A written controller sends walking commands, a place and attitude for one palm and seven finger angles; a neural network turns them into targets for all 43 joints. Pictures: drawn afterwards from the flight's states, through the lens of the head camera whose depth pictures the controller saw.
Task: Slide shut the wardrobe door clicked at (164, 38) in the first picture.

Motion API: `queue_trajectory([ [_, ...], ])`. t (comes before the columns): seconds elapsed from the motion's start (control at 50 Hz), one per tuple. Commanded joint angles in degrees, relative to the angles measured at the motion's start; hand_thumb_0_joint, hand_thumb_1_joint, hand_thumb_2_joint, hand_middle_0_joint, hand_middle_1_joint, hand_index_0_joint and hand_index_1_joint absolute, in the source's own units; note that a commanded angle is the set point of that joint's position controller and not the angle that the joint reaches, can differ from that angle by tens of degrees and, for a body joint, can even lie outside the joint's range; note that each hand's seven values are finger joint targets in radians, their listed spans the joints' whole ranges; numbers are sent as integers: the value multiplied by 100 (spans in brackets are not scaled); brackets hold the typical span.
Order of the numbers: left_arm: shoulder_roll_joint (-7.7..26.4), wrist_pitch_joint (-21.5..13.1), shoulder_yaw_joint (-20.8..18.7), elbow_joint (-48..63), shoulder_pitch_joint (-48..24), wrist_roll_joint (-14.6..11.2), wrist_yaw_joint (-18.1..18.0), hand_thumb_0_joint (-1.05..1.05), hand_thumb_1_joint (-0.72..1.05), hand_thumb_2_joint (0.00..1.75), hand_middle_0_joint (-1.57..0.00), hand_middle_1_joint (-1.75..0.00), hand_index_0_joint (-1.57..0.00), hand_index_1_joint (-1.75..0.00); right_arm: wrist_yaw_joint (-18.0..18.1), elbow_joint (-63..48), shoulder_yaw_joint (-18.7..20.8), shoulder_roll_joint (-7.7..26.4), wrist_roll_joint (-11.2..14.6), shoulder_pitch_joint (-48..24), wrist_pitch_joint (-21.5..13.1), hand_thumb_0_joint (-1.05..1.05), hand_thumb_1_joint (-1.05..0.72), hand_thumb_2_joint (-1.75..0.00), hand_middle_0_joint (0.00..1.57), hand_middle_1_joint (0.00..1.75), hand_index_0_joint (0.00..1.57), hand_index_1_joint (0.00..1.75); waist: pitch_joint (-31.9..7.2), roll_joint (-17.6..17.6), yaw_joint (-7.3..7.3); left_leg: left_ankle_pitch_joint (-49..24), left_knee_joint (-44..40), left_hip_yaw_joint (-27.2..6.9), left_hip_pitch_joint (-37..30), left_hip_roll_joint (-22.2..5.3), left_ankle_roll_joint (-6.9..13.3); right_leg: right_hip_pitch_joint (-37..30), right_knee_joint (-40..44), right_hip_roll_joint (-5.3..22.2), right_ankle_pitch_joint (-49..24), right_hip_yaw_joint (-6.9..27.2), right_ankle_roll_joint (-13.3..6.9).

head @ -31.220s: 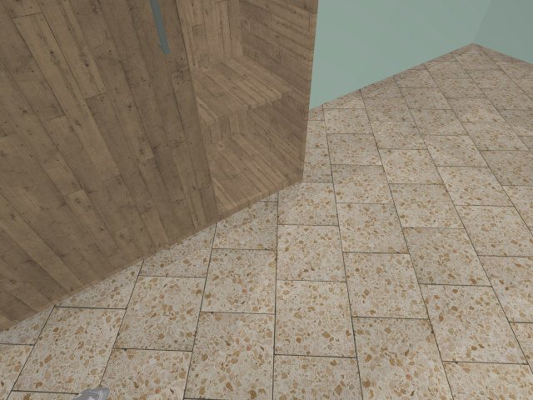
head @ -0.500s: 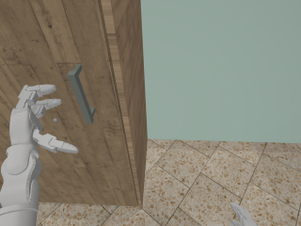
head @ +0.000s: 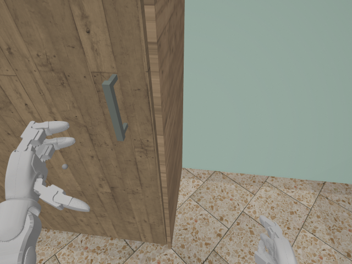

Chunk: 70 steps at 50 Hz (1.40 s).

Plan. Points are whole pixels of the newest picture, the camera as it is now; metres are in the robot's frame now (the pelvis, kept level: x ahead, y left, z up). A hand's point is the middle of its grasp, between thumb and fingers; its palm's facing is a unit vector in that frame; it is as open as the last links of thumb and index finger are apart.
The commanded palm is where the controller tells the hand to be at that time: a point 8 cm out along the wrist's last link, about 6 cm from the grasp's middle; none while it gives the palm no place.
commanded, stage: slip the hand off the handle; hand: left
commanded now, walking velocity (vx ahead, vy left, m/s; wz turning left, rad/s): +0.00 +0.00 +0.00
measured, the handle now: (117, 109) +0.39 +0.20 +0.18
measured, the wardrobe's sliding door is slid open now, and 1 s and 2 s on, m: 0.00 0.00 0.00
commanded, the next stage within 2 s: draw the hand back to the body in 0.02 s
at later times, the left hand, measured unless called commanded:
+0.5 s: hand (56, 173) +0.21 +0.25 +0.17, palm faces +0.12 -0.99 -0.09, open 14.7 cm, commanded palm +0.16 +0.29 +0.18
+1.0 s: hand (50, 178) +0.20 +0.26 +0.16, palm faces +0.43 -0.83 -0.35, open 12.2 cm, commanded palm +0.15 +0.30 +0.18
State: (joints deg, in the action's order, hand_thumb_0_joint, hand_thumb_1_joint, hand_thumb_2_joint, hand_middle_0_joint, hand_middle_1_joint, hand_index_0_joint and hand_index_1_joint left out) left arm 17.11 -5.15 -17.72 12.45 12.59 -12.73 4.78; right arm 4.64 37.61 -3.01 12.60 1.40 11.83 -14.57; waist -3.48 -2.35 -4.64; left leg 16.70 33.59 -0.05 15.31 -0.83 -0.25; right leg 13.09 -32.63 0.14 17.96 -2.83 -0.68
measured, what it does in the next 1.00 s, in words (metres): stands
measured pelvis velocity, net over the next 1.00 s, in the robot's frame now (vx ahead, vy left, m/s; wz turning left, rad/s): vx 0.01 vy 0.00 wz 0.00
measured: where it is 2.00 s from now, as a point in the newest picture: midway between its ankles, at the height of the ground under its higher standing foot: outside the picture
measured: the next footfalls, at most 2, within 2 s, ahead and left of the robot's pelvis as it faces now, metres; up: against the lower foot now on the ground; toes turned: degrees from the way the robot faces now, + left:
none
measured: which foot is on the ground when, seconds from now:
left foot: down 0.00-1.00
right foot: down 0.00-1.00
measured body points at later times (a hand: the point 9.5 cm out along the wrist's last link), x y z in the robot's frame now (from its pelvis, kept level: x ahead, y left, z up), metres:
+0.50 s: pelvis +0.01 +0.00 +0.00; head -0.05 -0.02 +0.45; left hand +0.19 +0.30 +0.18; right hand +0.21 -0.22 -0.05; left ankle +0.01 +0.12 -0.73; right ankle +0.00 -0.11 -0.73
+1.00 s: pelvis +0.01 +0.00 +0.01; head -0.02 -0.02 +0.46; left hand +0.17 +0.30 +0.18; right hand +0.19 -0.21 -0.08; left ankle +0.01 +0.12 -0.73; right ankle +0.00 -0.11 -0.73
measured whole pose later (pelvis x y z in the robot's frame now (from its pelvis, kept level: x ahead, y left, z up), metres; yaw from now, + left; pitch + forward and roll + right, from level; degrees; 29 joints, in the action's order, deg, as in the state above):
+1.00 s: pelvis +0.01 +0.00 +0.01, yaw +0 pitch -5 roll +0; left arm 19.4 -5.3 -16.7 18.7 22.8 -4.8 -5.5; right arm 4.5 39.1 -1.3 13.0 0.2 13.1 -11.7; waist 0.5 -3.8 -4.3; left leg 15.4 29.0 0.0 9.0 -0.5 0.1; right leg 6.4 -27.3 0.3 16.3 -2.8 -0.3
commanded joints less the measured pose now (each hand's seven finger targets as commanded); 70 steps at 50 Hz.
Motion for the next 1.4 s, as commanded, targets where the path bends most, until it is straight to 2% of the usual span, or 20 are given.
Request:
queue_trajectory([
  [0.0, 1017, -375, -556, 1698, -456, -106, -27, 0, -55, 20, -25, -115, -25, -115, 47, -911, 235, 653, 4, -699, -390, 0, -90, -90, 20, 30, 20, 30, -416, -3, -41, -891, -443, -5, -312, 86, 115, 142, 574, -21, -967, 41, 7],
  [0.12, 1027, -426, -549, 1592, -727, -172, -2, 0, -55, 20, -25, -115, -25, -115, 129, -772, 242, 700, 19, -669, -477, 0, -90, -90, 20, 30, 20, 30, -154, 25, 74, -493, -419, -86, -213, 103, 115, 418, 648, -17, -501, 75, 22],
  [0.16, 1165, 232, -425, 1465, -920, -552, 675, 0, -55, 20, -25, -115, -25, -115, 265, -811, 179, 799, 193, -771, -513, 0, -90, -90, 20, 30, 20, 30, -281, -178, 125, -233, -562, -127, -345, 78, 165, 114, 843, 13, -371, 110, 28],
  [0.22, 1448, 736, -572, 1637, -1327, -753, 1086, 0, -55, 20, -25, -115, -25, -115, 400, -878, 114, 808, 228, -883, -672, 0, -90, -90, 20, 30, 20, 30, -445, -218, 96, -441, -599, -186, -535, 88, 221, -37, 859, 6, -578, 65, 24],
  [0.26, 1739, 1050, -968, 1305, -1206, -895, 1312, 0, -55, 20, -25, -115, -25, -115, 409, -840, 68, 851, 249, -879, -737, 0, -90, -90, 20, 30, 20, 30, -399, -212, 28, -632, -618, -223, -577, 83, 208, -122, 841, -17, -780, 26, 12],
  [0.34, 1699, 1168, -1331, 1248, -720, -1117, 1360, 0, -55, 20, -25, -115, -25, -115, 288, -938, 81, 803, 244, -862, -798, 0, -90, -90, 20, 30, 20, 30, -449, 68, -69, -1059, -590, -223, -577, 72, 164, -213, 735, -37, -1258, -44, 22],
  [0.36, 1649, 1178, -1368, 1239, -510, -1114, 1334, 0, -55, 20, -25, -115, -25, -115, 240, -958, 77, 795, 249, -879, -792, 0, -90, -90, 20, 30, 20, 30, -409, -72, -121, -1127, -567, -176, -579, 87, 146, -235, 732, -48, -1329, -27, 12],
  [0.42, 1390, 1269, -1166, 1407, -298, -1130, 1319, 0, -55, 20, -25, -115, -25, -115, 159, -1061, 105, 807, 283, -833, -773, 0, -90, -90, 20, 30, 20, 30, -358, -26, -49, -1151, -558, -139, -583, 54, 135, -117, 695, -52, -1426, -48, 29],
  [0.48, 1414, 1368, -1109, 1422, -366, -1044, 1283, 0, -55, 20, -25, -115, -25, -115, 158, -1050, 120, 842, 307, -799, -722, 0, -90, -90, 20, 30, 20, 30, -47, -10, 24, -912, -599, -150, -479, 39, 145, 82, 811, -71, -1116, -22, 36],
  [0.62, 1577, 1172, -1111, 1956, -773, -935, 1188, 0, -37, 29, -24, -104, -24, -104, 268, -1039, 120, 822, 280, -805, -808, 0, -90, -90, 20, 30, 20, 30, -161, -325, 87, -714, -604, -191, -707, 58, 176, 106, 874, -56, -777, -2, 25],
  [0.64, 2270, 599, -1416, 2470, -882, 113, 69, 0, -33, 31, -24, -102, -24, -102, 174, -1053, 256, 759, -3, -846, -734, 0, -90, -90, 20, 30, 20, 30, 365, -191, -110, -627, -647, -153, -263, 79, 128, 138, 1195, -20, -578, 225, -7],
  [0.68, 1408, 292, -839, 1838, -99, 342, -560, 0, -26, 34, -24, -98, -24, -98, 90, -918, 255, 713, -40, -740, -588, 0, -90, -90, 20, 30, 20, 30, 671, -144, 52, -321, -629, -90, -283, 10, 85, 274, 1259, 108, -271, 193, -50],
  [0.76, 1241, -135, -520, 1963, 271, 596, -940, 0, -12, 41, -24, -89, -24, -89, 22, -938, 346, 724, -64, -702, -310, 0, -90, -90, 20, 30, 20, 30, 103, -209, 74, -388, -706, -6, -654, -11, 155, -61, 1178, 178, -373, 220, -12],
  [0.9, 1411, -410, -643, 1856, 176, 768, -1158, 0, 14, 53, -23, -75, -23, -75, 76, -891, 392, 692, -106, -816, -105, 0, -90, -90, 20, 30, 20, 30, 113, 131, 57, -631, -877, -24, -815, -42, 193, -239, 1225, 187, -549, 179, -14],
  [0.96, 1479, -463, -724, 1970, 215, 828, -1185, 0, 25, 58, -22, -68, -22, -68, 73, -865, 404, 694, -124, -817, -73, 0, -90, -90, 20, 30, 20, 30, -26, -143, 20, -906, -950, -21, -916, -41, 172, -443, 1142, 193, -869, 165, -38],
  [1.02, 1342, -442, -661, 1946, 514, 805, -1159, 0, 36, 64, -22, -62, -22, -62, 30, -892, 414, 665, -118, -822, 1, 0, -90, -90, 20, 30, 20, 30, -19, -104, 0, -1197, -989, -13, -950, -81, 148, -525, 1061, 171, -1189, 129, -34],
  [1.08, 1326, -407, -702, 1749, 707, 791, -1139, 0, 47, 69, -22, -55, -22, -55, 14, -903, 428, 667, -112, -794, 77, 0, -90, -90, 20, 30, 20, 30, 189, 176, 7, -1276, -1014, 0, -884, -106, 146, -501, 1089, 153, -1278, 110, -23],
  [1.16, 1389, -398, -768, 1987, 692, 816, -1138, 0, 61, 76, -21, -47, -21, -47, -8, -949, 439, 660, -108, -786, 149, 0, -90, -90, 20, 30, 20, 30, 81, -218, -14, -1440, -1049, 8, -959, -95, 114, -612, 1062, 153, -1386, 126, -44],
  [1.3, 1385, -335, -788, 2076, 668, 798, -1150, 0, 86, 88, -20, -32, -20, -32, -2, -1002, 447, 658, -121, -766, 263, 0, -90, -90, 20, 30, 20, 30, 45, -52, 11, -1567, -1078, -11, -1035, -119, 103, -651, 1089, 123, -1494, 108, -41],
  [1.38, 1330, -282, -730, 2110, 635, 818, -1146, 0, 90, 90, -20, -30, -20, -30, -18, -991, 444, 654, -127, -746, 319, 0, -90, -90, 20, 30, 20, 30, 23, -226, 34, -1780, -1060, -6, -1106, -125, 90, -668, 1082, 122, -1641, 117, -51],
])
